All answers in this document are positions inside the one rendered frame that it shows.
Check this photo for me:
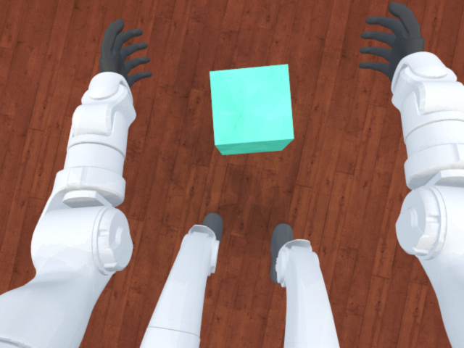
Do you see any left robot shin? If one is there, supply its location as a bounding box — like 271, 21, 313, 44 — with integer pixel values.
181, 225, 216, 245

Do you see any robot right upper arm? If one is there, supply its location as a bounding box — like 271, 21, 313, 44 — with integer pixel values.
396, 185, 464, 348

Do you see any carton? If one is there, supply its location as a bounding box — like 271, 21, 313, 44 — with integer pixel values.
210, 65, 294, 155

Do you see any right robot hand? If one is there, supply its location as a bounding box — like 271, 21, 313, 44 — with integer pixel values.
359, 1, 425, 82

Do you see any robot left upper arm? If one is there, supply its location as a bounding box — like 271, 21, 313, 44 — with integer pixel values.
0, 205, 133, 348

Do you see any left robot hand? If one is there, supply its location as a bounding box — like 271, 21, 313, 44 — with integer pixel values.
99, 19, 152, 88

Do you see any robot right forearm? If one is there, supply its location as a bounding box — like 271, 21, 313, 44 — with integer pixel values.
391, 51, 464, 190

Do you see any robot left forearm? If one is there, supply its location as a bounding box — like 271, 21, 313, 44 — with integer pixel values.
31, 72, 136, 267

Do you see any robot left foot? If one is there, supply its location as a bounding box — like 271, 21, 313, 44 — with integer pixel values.
202, 212, 223, 245

